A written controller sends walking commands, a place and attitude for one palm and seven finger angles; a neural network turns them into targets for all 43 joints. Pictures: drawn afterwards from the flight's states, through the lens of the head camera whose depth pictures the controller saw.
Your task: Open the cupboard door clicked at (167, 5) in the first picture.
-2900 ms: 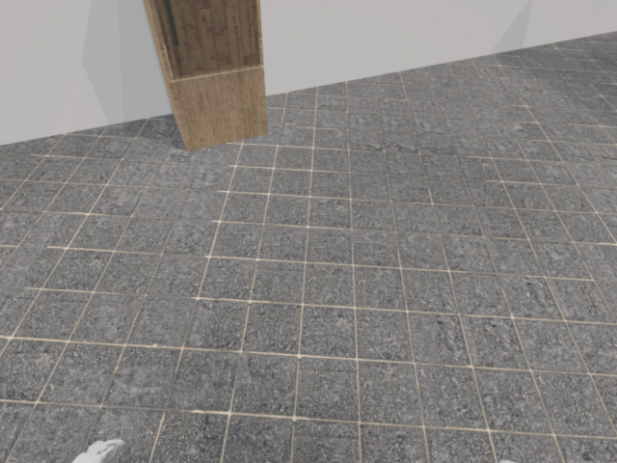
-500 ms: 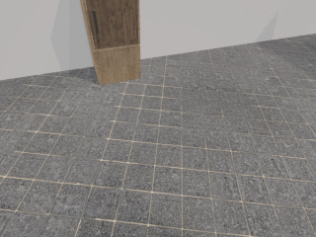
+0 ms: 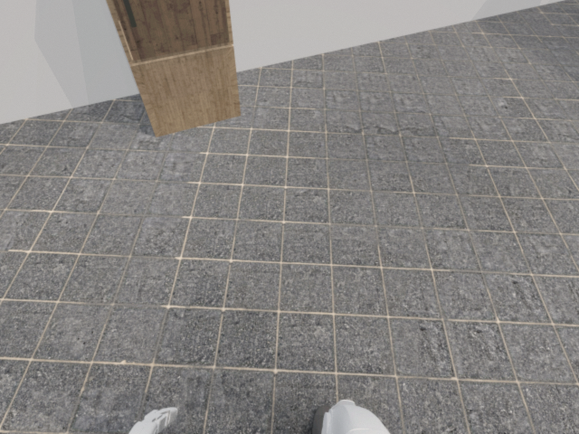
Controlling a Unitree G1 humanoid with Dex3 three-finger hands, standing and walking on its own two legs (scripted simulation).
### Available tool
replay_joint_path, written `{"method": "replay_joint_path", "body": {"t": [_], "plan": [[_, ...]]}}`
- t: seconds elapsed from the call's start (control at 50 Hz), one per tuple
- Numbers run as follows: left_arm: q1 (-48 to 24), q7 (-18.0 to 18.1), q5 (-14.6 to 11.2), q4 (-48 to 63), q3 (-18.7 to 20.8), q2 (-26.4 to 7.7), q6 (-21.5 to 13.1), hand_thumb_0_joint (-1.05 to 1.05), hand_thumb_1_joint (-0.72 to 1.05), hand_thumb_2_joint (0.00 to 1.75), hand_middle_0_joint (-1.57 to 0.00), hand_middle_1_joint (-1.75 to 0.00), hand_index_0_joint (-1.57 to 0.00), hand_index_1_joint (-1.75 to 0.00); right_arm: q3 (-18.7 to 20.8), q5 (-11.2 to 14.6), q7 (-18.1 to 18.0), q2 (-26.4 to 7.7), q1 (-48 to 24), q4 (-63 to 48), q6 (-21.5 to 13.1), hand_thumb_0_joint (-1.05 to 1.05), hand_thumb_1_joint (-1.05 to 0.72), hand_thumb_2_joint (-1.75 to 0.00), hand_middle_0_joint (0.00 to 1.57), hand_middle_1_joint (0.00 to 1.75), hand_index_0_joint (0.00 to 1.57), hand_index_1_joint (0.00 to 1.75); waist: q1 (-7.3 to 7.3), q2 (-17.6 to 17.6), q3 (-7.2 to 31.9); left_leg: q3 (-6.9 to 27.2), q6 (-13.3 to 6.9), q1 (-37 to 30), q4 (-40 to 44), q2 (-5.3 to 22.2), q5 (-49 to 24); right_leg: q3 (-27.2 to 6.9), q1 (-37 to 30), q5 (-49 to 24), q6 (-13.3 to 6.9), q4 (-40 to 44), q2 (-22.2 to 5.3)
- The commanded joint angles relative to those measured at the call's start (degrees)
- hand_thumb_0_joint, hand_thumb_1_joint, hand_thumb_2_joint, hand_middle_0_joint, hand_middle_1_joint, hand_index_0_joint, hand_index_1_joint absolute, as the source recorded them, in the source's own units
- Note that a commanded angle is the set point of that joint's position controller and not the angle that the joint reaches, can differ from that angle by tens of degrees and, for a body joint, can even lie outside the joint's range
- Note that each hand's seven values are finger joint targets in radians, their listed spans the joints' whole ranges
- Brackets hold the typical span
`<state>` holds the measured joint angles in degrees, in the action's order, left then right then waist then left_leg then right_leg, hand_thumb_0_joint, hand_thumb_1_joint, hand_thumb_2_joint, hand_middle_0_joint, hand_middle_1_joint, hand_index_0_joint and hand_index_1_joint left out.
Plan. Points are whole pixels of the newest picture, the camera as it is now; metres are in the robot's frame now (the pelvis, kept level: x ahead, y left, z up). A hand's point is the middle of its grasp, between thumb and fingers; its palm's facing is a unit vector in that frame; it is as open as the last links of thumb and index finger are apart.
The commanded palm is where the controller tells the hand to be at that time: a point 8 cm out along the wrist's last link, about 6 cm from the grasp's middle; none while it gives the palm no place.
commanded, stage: walk to a spot facing it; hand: left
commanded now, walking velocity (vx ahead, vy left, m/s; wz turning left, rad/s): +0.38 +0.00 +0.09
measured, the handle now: out of the picture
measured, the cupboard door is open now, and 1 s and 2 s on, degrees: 0 0 0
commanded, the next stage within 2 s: turn to face it in 1.50 s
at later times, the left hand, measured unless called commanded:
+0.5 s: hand (165, 428) +0.16 +0.20 -0.18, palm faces +0.17 -0.97 -0.14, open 7.3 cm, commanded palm none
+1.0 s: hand (195, 210) +0.57 +0.20 -0.15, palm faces -0.03 -0.98 -0.21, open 7.3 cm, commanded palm none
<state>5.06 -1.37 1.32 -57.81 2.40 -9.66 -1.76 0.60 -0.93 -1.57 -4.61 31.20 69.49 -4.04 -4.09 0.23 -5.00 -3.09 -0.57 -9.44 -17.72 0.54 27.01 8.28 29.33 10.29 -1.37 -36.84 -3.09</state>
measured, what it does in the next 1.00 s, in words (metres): walks ahead: right foot, then left foot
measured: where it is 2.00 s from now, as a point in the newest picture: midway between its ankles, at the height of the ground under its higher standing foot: (268, 256)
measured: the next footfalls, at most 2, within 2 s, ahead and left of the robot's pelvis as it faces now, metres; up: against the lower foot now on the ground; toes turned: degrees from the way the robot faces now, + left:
right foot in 0.02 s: +0.16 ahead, -0.11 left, +0.00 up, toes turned -8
left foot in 0.48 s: +0.36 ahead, +0.14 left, +0.00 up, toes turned +14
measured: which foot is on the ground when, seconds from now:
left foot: down 0.00-0.04, up 0.06-0.46, down 0.48-1.00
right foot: up 0.00-0.00, down 0.02-0.48, up 0.50-0.98, down 1.00-1.00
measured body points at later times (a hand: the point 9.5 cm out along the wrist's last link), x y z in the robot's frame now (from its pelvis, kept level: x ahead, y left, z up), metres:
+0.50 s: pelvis +0.24 +0.03 +0.00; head +0.26 +0.06 +0.45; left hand +0.15 +0.25 -0.17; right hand +0.39 -0.18 -0.13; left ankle +0.33 +0.13 -0.72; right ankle +0.13 -0.10 -0.71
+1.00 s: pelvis +0.45 +0.02 +0.01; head +0.48 +0.00 +0.46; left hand +0.57 +0.25 -0.13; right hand +0.35 -0.18 -0.15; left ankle +0.33 +0.13 -0.72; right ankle +0.56 -0.09 -0.72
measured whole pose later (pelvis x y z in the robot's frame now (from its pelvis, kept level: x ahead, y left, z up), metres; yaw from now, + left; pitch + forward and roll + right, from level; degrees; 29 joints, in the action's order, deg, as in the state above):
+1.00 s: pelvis +0.45 +0.02 +0.01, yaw +1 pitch -1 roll +2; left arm 6.5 -1.5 2.0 -58.2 3.6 -10.2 -1.4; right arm 2.3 -1.6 -0.4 -7.0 26.6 66.8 -3.2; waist -4.0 -0.3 -3.1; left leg -12.9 2.0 -2.1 -23.6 3.5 23.7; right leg 7.8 23.7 11.5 -0.1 -33.2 -5.3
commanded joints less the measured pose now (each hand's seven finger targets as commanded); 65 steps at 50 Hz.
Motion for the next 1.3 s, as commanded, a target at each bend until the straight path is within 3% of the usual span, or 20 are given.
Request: {"method": "replay_joint_path", "body": {"t": [0.0, 0.02, 0.08, 0.14, 0.22, 0.36, 0.42, 0.44, 0.46, 0.48, 0.54, 0.6, 0.88, 0.92, 0.96, 1.0, 1.02, 1.08, 1.14, 1.28], "plan": [[27.07, 1.76, 1.12, -3.51, 4.09, -13.4, -2.65, 0.0, 0.9, 0.9, -0.2, -0.3, -0.2, -0.3, 2.29, 1.01, 0.17, -8.67, 2.97, -4.01, -1.17, 0.0, -0.9, -0.9, 0.2, 0.3, 0.2, 0.3, 13.44, 9.08, 17.35, -1.25, -1.83, 32.02, -44.31, 2.59, -25.97, -22.7, -46.94, -4.59, -8.51, 8.5, -15.4], [28.76, 2.07, -0.05, -4.87, 4.52, -17.0, -2.49, 0.0, 0.9, 0.9, -0.2, -0.3, -0.2, -0.3, 1.93, 1.17, 0.05, -6.99, 2.64, -5.34, -1.13, 0.0, -0.9, -0.9, 0.2, 0.3, 0.2, 0.3, 11.37, 12.49, 20.11, 2.58, -1.48, 40.29, -61.84, -2.04, 3.95, -41.46, -46.74, -5.76, -13.21, 16.49, -25.81], [14.98, 2.33, -0.42, -2.14, 2.55, -8.61, -2.64, 0.0, 0.9, 0.9, -0.2, -0.3, -0.2, -0.3, 2.72, 0.47, 0.9, -6.11, -8.29, -7.55, -0.45, 0.0, -0.9, -0.9, 0.2, 0.3, 0.2, 0.3, 7.28, -0.06, 2.45, 6.04, -2.54, 43.32, -62.31, 6.6, -6.68, -27.49, -22.53, 3.62, -9.84, 22.2, -20.62], [11.18, 2.36, 0.16, -1.91, 0.95, -4.3, -3.41, 0.0, 0.9, 0.9, -0.2, -0.3, -0.2, -0.3, 2.17, -0.47, 1.3, -3.46, -5.78, -7.03, 2.05, 0.0, -0.9, -0.9, 0.2, 0.3, 0.2, 0.3, 2.34, 2.22, -0.01, 3.94, -0.75, 38.52, -55.01, 7.95, -9.6, -12.78, -11.16, -2.37, -6.58, 24.11, -15.38], [11.62, 2.19, 0.23, -1.96, 0.85, -4.01, -3.62, 0.0, 0.9, 0.9, -0.2, -0.3, -0.2, -0.3, 2.44, -0.54, 2.27, -4.13, -9.99, -9.74, 3.1, 0.0, -0.9, -0.9, 0.2, 0.3, 0.2, 0.3, 1.18, 7.11, -1.48, 0.65, 1.34, 38.56, -42.96, 8.85, -15.58, -6.06, -8.58, -2.96, -6.17, 26.75, -11.9], [17.97, 2.19, 0.19, -3.75, 1.33, -8.24, -3.34, 0.0, 0.9, 0.9, -0.2, -0.3, -0.2, -0.3, 2.24, -0.38, 3.83, -6.44, -23.49, -14.64, 1.44, 0.0, -0.9, -0.9, 0.2, 0.3, 0.2, 0.3, 5.59, 4.5, -0.71, -4.29, 0.35, 37.31, -21.62, 6.28, -16.33, -5.76, -22.68, -10.61, -6.08, 22.54, -12.89], [17.66, 2.23, -0.13, -3.99, 1.69, -9.08, -3.0, 0.0, 0.9, 0.9, -0.2, -0.3, -0.2, -0.3, 3.25, -0.85, 3.04, -9.57, -14.19, -11.93, 0.49, 0.0, -0.9, -0.9, 0.2, 0.3, 0.2, 0.3, 0.64, 0.34, 4.59, -7.01, -1.15, 20.23, -12.7, 2.46, -16.85, -1.24, -21.94, -22.52, -3.99, 6.14, -10.39], [18.39, 1.95, -0.49, -3.43, 1.51, -7.43, -2.92, 0.0, 0.9, 0.9, -0.2, -0.3, -0.2, -0.3, 4.45, -1.28, 2.37, -14.24, -5.67, -9.83, 0.1, 0.0, -0.9, -0.9, 0.2, 0.3, 0.2, 0.3, -2.83, -6.7, 10.46, 1.74, -3.72, 6.15, -9.46, 8.24, -17.89, 1.46, -13.86, -16.31, -1.38, -8.1, -6.54], [19.62, 1.26, -1.13, -1.75, 0.83, -4.03, -2.89, 0.0, 0.9, 0.9, -0.2, -0.3, -0.2, -0.3, 6.14, -1.47, 1.79, -21.16, 0.62, -8.35, -0.01, 0.0, -0.9, -0.9, 0.2, 0.3, 0.2, 0.3, -3.65, -20.92, 14.65, 23.74, -9.96, -4.44, -3.18, 23.66, -21.91, 3.29, 1.57, 16.46, 1.42, -27.62, 1.86], [15.4, 1.48, -0.71, 0.08, 0.8, -5.84, -2.89, 0.0, 0.9, 0.9, -0.2, -0.3, -0.2, -0.3, 5.81, -0.5, 1.2, -21.69, 1.56, -8.0, 0.68, 0.0, -0.9, -0.9, 0.2, 0.3, 0.2, 0.3, -4.03, -16.14, 13.71, 28.34, -12.58, -3.98, 0.47, 26.79, -21.3, -3.87, 6.4, 23.1, 0.56, -35.99, 1.01], [11.9, 0.96, -0.14, -1.28, 1.42, -4.44, -2.03, 0.0, 0.9, 0.9, -0.2, -0.3, -0.2, -0.3, 3.73, -0.37, 0.59, -13.23, -10.43, -10.41, -0.26, 0.0, -0.9, -0.9, 0.2, 0.3, 0.2, 0.3, 0.8, -4.99, 3.25, 15.57, -8.97, 12.3, 3.67, 21.52, -21.12, -7.82, 7.01, 10.84, 1.13, -37.71, -5.22], [16.05, 0.65, 0.52, -2.9, 1.32, -1.83, -0.05, 0.0, 0.9, 0.9, -0.2, -0.3, -0.2, -0.3, 3.0, -0.18, 0.41, -10.26, -12.95, -9.93, -0.98, 0.0, -0.9, -0.9, 0.2, 0.3, 0.2, 0.3, 4.4, -5.82, 2.41, 6.61, -6.7, 20.55, 7.04, 17.1, -16.74, -6.9, 1.12, 6.21, 2.16, -32.66, -5.62], [-2.08, -0.1, 0.27, 3.93, 1.2, -1.98, 0.08, 0.0, 0.9, 0.9, -0.2, -0.3, -0.2, -0.3, 3.56, -0.82, 0.49, -11.17, -3.03, -5.29, -0.6, 0.0, -0.9, -0.9, 0.2, 0.3, 0.2, 0.3, 0.65, -6.78, -2.69, 0.0, -7.81, 10.15, 5.82, 17.01, -27.05, -1.12, 2.46, 1.74, 2.21, -0.57, -3.32], [0.06, -0.1, 0.34, 3.42, 1.53, -2.37, -0.35, 0.0, 0.9, 0.9, -0.2, -0.3, -0.2, -0.3, 3.51, -0.95, 0.36, -11.48, -3.76, -5.11, -0.39, 0.0, -0.9, -0.9, 0.2, 0.3, 0.2, 0.3, 2.21, -6.72, -1.8, -1.04, -7.04, 10.79, 1.67, 17.11, -31.77, -0.08, -3.34, 2.71, 1.03, 2.72, -1.6], [12.83, 0.09, 0.65, -0.7, 2.4, -5.02, -1.33, 0.0, 0.9, 0.9, -0.2, -0.3, -0.2, -0.3, 3.35, -0.43, 0.49, -11.77, -5.16, -5.2, -0.31, 0.0, -0.9, -0.9, 0.2, 0.3, 0.2, 0.3, 8.4, -1.95, 5.31, -4.96, -4.23, 15.21, -14.86, 13.06, -38.96, 0.82, -22.43, -0.28, -0.72, 8.58, 0.95], [28.17, 1.39, 0.43, -4.77, 5.12, -16.46, -2.13, 0.0, 0.9, 0.9, -0.2, -0.3, -0.2, -0.3, 2.38, 0.46, 1.41, -7.03, -4.82, -8.39, -0.64, 0.0, -0.9, -0.9, 0.2, 0.3, 0.2, 0.3, 12.17, 18.29, 16.47, -6.84, 0.33, 41.93, -47.63, 0.91, 3.46, -33.39, -46.56, -0.24, -9.33, 18.0, -23.16], [26.63, 1.69, -0.47, -4.86, 4.86, -16.18, -1.86, 0.0, 0.9, 0.9, -0.2, -0.3, -0.2, -0.3, 2.75, 0.38, 1.2, -8.73, -9.2, -9.36, -0.27, 0.0, -0.9, -0.9, 0.2, 0.3, 0.2, 0.3, 12.51, 12.3, 13.75, 0.42, -0.83, 45.93, -55.74, 2.73, 4.52, -34.2, -43.68, -0.32, -10.56, 20.69, -24.2], [13.44, 1.92, -0.5, -1.67, 2.59, -8.2, -2.28, 0.0, 0.9, 0.9, -0.2, -0.3, -0.2, -0.3, 3.36, 0.09, 1.51, -6.82, -12.15, -8.53, 0.56, 0.0, -0.9, -0.9, 0.2, 0.3, 0.2, 0.3, 6.51, 3.71, 2.6, 3.48, -0.71, 44.25, -56.67, 8.85, -8.95, -20.46, -22.47, 6.25, -6.29, 24.71, -19.44], [12.83, 2.04, -0.06, -2.31, 0.99, -4.02, -3.16, 0.0, 0.9, 0.9, -0.2, -0.3, -0.2, -0.3, 2.97, -0.48, 1.86, -4.38, -8.23, -6.9, 2.52, 0.0, -0.9, -0.9, 0.2, 0.3, 0.2, 0.3, 3.06, 5.96, 0.25, 1.81, 0.72, 40.8, -51.57, 8.62, -13.76, -8.55, -15.53, -0.65, -3.71, 26.6, -14.83], [17.2, 2.45, 0.1, -4.13, 0.71, -4.84, -4.25, 0.0, 0.9, 0.9, -0.2, -0.3, -0.2, -0.3, 3.11, -0.41, 3.4, -5.12, -18.26, -11.64, 3.0, 0.0, -0.9, -0.9, 0.2, 0.3, 0.2, 0.3, 3.75, 5.05, -1.73, -0.37, 1.94, 46.85, -36.51, 9.19, -19.62, -2.13, -21.95, -8.3, -4.89, 27.48, -14.4]]}}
